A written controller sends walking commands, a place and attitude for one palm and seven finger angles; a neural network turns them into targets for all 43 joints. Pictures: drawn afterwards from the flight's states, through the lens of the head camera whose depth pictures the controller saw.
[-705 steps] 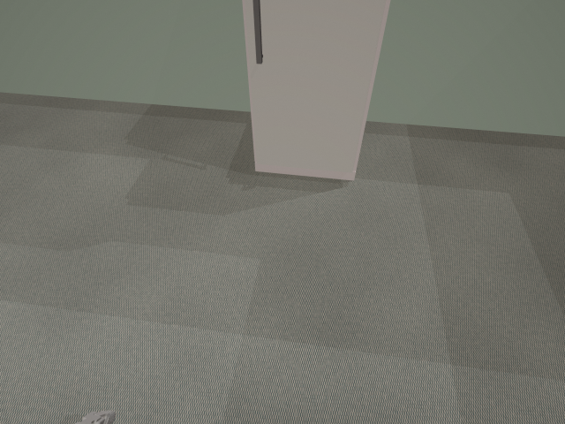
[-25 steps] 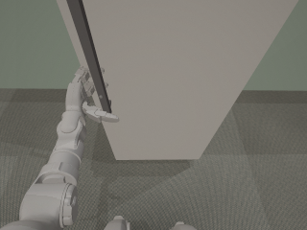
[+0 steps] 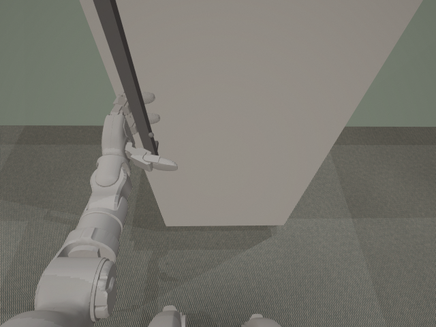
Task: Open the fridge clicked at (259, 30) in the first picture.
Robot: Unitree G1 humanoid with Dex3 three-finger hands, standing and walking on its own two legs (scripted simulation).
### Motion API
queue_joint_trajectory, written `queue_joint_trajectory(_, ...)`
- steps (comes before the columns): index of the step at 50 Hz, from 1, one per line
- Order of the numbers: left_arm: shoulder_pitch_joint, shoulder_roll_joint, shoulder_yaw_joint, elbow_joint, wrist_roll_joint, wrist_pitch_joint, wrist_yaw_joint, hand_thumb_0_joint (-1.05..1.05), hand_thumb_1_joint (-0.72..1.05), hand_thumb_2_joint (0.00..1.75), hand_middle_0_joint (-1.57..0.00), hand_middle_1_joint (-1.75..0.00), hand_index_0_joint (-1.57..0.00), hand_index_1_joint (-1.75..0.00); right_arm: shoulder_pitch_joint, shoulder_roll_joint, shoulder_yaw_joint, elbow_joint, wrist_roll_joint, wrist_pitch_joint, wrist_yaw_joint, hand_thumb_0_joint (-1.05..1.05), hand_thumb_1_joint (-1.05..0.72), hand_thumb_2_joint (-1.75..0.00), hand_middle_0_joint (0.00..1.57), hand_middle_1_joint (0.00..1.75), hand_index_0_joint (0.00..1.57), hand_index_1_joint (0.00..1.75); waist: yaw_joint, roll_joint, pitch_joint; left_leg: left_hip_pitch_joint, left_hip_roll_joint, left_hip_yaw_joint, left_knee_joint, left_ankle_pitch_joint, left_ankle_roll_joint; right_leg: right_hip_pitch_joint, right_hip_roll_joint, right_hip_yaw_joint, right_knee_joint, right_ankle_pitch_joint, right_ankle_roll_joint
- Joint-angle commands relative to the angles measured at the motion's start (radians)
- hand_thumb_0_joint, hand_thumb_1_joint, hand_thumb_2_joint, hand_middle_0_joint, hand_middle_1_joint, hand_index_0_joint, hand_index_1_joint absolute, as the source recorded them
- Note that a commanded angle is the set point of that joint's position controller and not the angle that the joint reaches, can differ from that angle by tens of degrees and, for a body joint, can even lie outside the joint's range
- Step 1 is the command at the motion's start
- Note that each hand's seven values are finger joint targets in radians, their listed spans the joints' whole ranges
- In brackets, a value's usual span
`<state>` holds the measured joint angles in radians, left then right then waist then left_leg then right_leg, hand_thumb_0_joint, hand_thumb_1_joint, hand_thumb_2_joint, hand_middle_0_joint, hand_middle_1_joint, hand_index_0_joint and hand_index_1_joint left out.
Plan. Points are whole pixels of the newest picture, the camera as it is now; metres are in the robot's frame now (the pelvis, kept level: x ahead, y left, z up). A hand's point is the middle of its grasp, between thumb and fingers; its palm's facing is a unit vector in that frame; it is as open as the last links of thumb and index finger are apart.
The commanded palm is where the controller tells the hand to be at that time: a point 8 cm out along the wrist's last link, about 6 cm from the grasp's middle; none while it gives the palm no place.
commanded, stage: slide the fingers in behind the handle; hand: left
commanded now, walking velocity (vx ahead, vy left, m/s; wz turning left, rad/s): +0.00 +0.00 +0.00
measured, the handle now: (130, 70) +0.51 +0.14 +0.18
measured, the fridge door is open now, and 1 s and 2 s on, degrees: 0 0 3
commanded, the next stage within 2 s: grip the handle and tug to test in 0.26 s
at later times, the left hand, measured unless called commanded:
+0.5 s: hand (151, 135) +0.45 +0.12 +0.08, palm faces -0.01 -1.00 -0.01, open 13.8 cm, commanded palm +0.42 +0.16 +0.08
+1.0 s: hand (149, 133) +0.45 +0.12 +0.08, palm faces -0.01 -1.00 +0.00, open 6.5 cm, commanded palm +0.42 +0.17 +0.08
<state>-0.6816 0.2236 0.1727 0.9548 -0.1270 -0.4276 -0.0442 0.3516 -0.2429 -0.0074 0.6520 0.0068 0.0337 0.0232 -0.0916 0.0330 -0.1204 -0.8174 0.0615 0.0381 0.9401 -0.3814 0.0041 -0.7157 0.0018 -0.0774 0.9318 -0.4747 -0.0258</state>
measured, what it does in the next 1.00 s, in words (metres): stands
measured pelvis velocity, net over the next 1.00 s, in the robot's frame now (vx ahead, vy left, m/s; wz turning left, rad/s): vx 0.01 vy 0.00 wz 0.00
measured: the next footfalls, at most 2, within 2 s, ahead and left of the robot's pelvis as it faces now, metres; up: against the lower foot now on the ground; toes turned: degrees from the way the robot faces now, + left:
none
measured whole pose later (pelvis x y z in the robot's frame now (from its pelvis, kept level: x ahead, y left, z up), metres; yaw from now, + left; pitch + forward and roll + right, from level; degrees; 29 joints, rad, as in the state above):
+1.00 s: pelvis +0.01 +0.00 +0.00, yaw +0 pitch +15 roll -1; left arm -0.66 0.22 0.17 0.92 -0.13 -0.41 -0.05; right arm 0.34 -0.25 -0.01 0.64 0.01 0.05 0.02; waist -0.09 0.03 -0.12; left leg -0.81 0.06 0.04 0.94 -0.39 0.01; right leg -0.70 0.00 -0.07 0.92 -0.48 -0.02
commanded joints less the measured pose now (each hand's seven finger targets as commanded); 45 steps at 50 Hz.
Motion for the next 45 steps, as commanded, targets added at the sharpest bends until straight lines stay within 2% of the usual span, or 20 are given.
queue_joint_trajectory(1,-0.417,0.112,-0.004,-0.223,0.003,-0.072,-0.017,0.00,-0.50,0.30,-0.30,-1.20,-0.30,-1.20,0.072,-0.148,-0.056,-0.089,0.006,-0.023,-0.010,0.00,-0.90,-0.90,0.20,0.30,0.20,0.30,-0.026,-0.011,-0.366,0.366,-0.055,-0.054,-0.074,0.244,0.025,0.040,0.046,0.044,-0.140,0.374,0.015)
queue_joint_trajectory(3,-0.433,0.118,0.000,-0.229,0.003,-0.071,-0.018,0.00,-0.50,0.30,-0.30,-1.20,-0.30,-1.20,0.073,-0.147,-0.055,-0.089,0.007,-0.022,-0.010,0.00,-0.90,-0.90,0.20,0.30,0.20,0.30,-0.029,-0.020,-0.357,0.356,-0.057,-0.053,-0.077,0.230,0.026,0.050,0.046,0.046,-0.144,0.369,0.016)
queue_joint_trajectory(6,-0.383,0.142,0.025,-0.238,0.001,-0.071,-0.020,0.00,-0.50,0.30,-0.30,-1.20,-0.30,-1.20,0.069,-0.148,-0.053,-0.098,0.007,-0.021,-0.012,0.00,-0.90,-0.90,0.20,0.30,0.20,0.30,-0.009,-0.010,-0.382,0.360,-0.059,-0.049,-0.080,0.255,0.026,0.078,0.045,0.048,-0.138,0.396,0.014)
queue_joint_trajectory(7,-0.403,0.116,-0.003,-0.238,0.000,-0.069,-0.024,0.00,-0.50,0.30,-0.30,-1.20,-0.30,-1.20,0.067,-0.144,-0.051,-0.098,0.009,-0.020,-0.012,0.00,-0.90,-0.90,0.20,0.30,0.20,0.30,-0.023,-0.019,-0.362,0.356,-0.057,-0.051,-0.080,0.251,0.026,0.069,0.045,0.045,-0.140,0.394,0.015)
queue_joint_trajectory(10,-0.408,0.113,-0.004,-0.223,0.003,-0.067,-0.020,0.00,-0.50,0.30,-0.30,-1.20,-0.30,-1.20,0.073,-0.148,-0.054,-0.094,0.007,-0.019,-0.012,0.00,-0.90,-0.90,0.20,0.30,0.20,0.30,-0.025,-0.020,-0.344,0.359,-0.057,-0.056,-0.079,0.248,0.025,0.048,0.047,0.041,-0.140,0.375,0.012)
queue_joint_trajectory(15,-0.387,0.118,0.001,-0.274,0.006,-0.072,-0.016,0.00,-0.50,0.30,-0.30,-1.20,-0.30,-1.20,0.073,-0.149,-0.059,-0.098,0.006,-0.019,-0.010,0.00,-0.90,-0.90,0.20,0.30,0.20,0.30,-0.015,0.021,-0.405,0.408,-0.054,-0.057,-0.072,0.305,0.022,0.055,0.047,0.038,-0.125,0.411,0.009)
queue_joint_trajectory(16,-0.365,0.101,-0.007,-0.278,0.003,-0.070,-0.017,0.00,-0.50,0.30,-0.30,-1.20,-0.30,-1.20,0.066,-0.145,-0.057,-0.100,0.005,-0.019,-0.007,0.00,-0.90,-0.90,0.20,0.30,0.20,0.30,-0.008,0.018,-0.406,0.407,-0.055,-0.057,-0.071,0.308,0.020,0.055,0.046,0.037,-0.125,0.416,0.010)
queue_joint_trajectory(17,-0.377,0.090,-0.016,-0.278,-0.002,-0.066,-0.018,0.00,-0.50,0.30,-0.30,-1.20,-0.30,-1.20,0.062,-0.144,-0.057,-0.099,0.006,-0.019,-0.006,0.00,-0.90,-0.90,0.20,0.30,0.20,0.30,-0.019,-0.003,-0.391,0.399,-0.054,-0.056,-0.072,0.291,0.022,0.052,0.047,0.037,-0.131,0.408,0.013)
queue_joint_trajectory(18,-0.359,0.116,0.007,-0.269,-0.003,-0.063,-0.016,0.00,-0.50,0.30,-0.30,-1.20,-0.30,-1.20,0.064,-0.149,-0.057,-0.102,0.007,-0.017,-0.007,0.00,-0.90,-0.90,0.20,0.30,0.20,0.30,-0.009,-0.025,-0.373,0.376,-0.055,-0.056,-0.076,0.281,0.022,0.066,0.049,0.038,-0.134,0.405,0.012)
queue_joint_trajectory(23,-0.394,0.064,-0.041,-0.261,0.006,-0.060,-0.011,0.00,-0.27,0.40,-0.32,-1.23,-0.32,-1.23,0.062,-0.145,-0.058,-0.097,0.008,-0.016,-0.008,0.00,-0.90,-0.90,0.20,0.30,0.20,0.30,-0.029,-0.011,-0.348,0.394,-0.050,-0.062,-0.078,0.266,0.020,0.018,0.048,0.032,-0.136,0.373,0.012)
queue_joint_trajectory(27,-0.428,0.100,-0.021,-0.259,0.016,-0.064,-0.003,0.00,-0.08,0.48,-0.35,-1.26,-0.35,-1.26,0.072,-0.150,-0.060,-0.088,0.005,-0.016,-0.011,0.00,-0.90,-0.90,0.20,0.30,0.20,0.30,-0.031,-0.009,-0.371,0.389,-0.052,-0.063,-0.073,0.269,0.023,0.031,0.045,0.039,-0.131,0.383,0.013)
queue_joint_trajectory(28,-0.403,0.076,-0.032,-0.254,0.013,-0.061,-0.005,0.00,-0.03,0.50,-0.35,-1.27,-0.35,-1.27,0.070,-0.146,-0.059,-0.092,0.005,-0.017,-0.009,0.00,-0.90,-0.90,0.20,0.30,0.20,0.30,-0.027,0.002,-0.377,0.401,-0.053,-0.061,-0.074,0.278,0.021,0.028,0.047,0.035,-0.132,0.385,0.012)
queue_joint_trajectory(29,-0.398,0.070,-0.036,-0.251,0.010,-0.058,-0.008,0.00,0.01,0.52,-0.35,-1.27,-0.35,-1.27,0.070,-0.147,-0.058,-0.092,0.005,-0.016,-0.008,0.00,-0.90,-0.90,0.20,0.30,0.20,0.30,-0.029,-0.025,-0.375,0.393,-0.053,-0.061,-0.074,0.275,0.023,0.037,0.047,0.034,-0.135,0.388,0.013)
queue_joint_trajectory(30,-0.394,0.105,-0.004,-0.251,0.006,-0.060,-0.006,0.00,0.06,0.54,-0.36,-1.28,-0.36,-1.28,0.076,-0.152,-0.059,-0.091,0.002,-0.016,-0.010,0.00,-0.90,-0.90,0.20,0.30,0.20,0.30,-0.021,-0.029,-0.380,0.386,-0.055,-0.060,-0.071,0.289,0.024,0.054,0.047,0.036,-0.131,0.404,0.012)
queue_joint_trajectory(31,-0.395,0.100,-0.014,-0.270,0.007,-0.062,-0.010,0.00,0.11,0.56,-0.36,-1.29,-0.36,-1.29,0.071,-0.150,-0.059,-0.093,0.005,-0.016,-0.009,0.00,-0.90,-0.90,0.20,0.30,0.20,0.30,-0.021,-0.020,-0.400,0.393,-0.055,-0.059,-0.073,0.297,0.024,0.060,0.045,0.038,-0.129,0.416,0.013)
queue_joint_trajectory(32,-0.387,0.094,-0.020,-0.270,0.008,-0.062,-0.013,0.00,0.15,0.58,-0.37,-1.29,-0.37,-1.29,0.067,-0.147,-0.058,-0.094,0.006,-0.015,-0.009,0.00,-0.90,-0.90,0.20,0.30,0.20,0.30,-0.018,0.000,-0.393,0.395,-0.055,-0.057,-0.072,0.298,0.022,0.057,0.045,0.038,-0.130,0.417,0.012)
queue_joint_trajectory(34,-0.390,0.104,-0.009,-0.250,0.003,-0.055,-0.015,0.00,0.25,0.62,-0.38,-1.31,-0.38,-1.31,0.066,-0.147,-0.057,-0.090,0.006,-0.013,-0.010,0.00,-0.90,-0.90,0.20,0.30,0.20,0.30,-0.023,-0.026,-0.361,0.373,-0.056,-0.054,-0.074,0.273,0.024,0.061,0.046,0.040,-0.141,0.406,0.014)
queue_joint_trajectory(36,-0.362,0.121,0.006,-0.251,0.002,-0.055,-0.018,0.00,0.34,0.66,-0.39,-1.32,-0.39,-1.32,0.064,-0.149,-0.054,-0.098,0.006,-0.012,-0.012,0.00,-0.90,-0.90,0.20,0.30,0.20,0.30,-0.013,-0.026,-0.369,0.363,-0.058,-0.051,-0.077,0.281,0.025,0.078,0.045,0.044,-0.138,0.423,0.014)
queue_joint_trajectory(39,-0.373,0.101,-0.009,-0.274,-0.003,-0.057,-0.022,0.00,0.48,0.72,-0.41,-1.34,-0.41,-1.34,0.060,-0.146,-0.056,-0.099,0.007,-0.014,-0.011,0.00,-0.90,-0.90,0.20,0.30,0.20,0.30,-0.015,0.000,-0.375,0.382,-0.056,-0.053,-0.077,0.278,0.022,0.065,0.046,0.039,-0.138,0.408,0.012)
queue_joint_trajectory(45,-0.384,0.112,-0.001,-0.246,-0.002,-0.056,-0.023,0.00,0.76,0.84,-0.44,-1.38,-0.44,-1.38,0.066,-0.150,-0.055,-0.101,0.007,-0.012,-0.012,0.00,-0.90,-0.90,0.20,0.30,0.20,0.30,-0.017,0.000,-0.353,0.368,-0.058,-0.055,-0.076,0.263,0.024,0.051,0.047,0.040,-0.138,0.387,0.011)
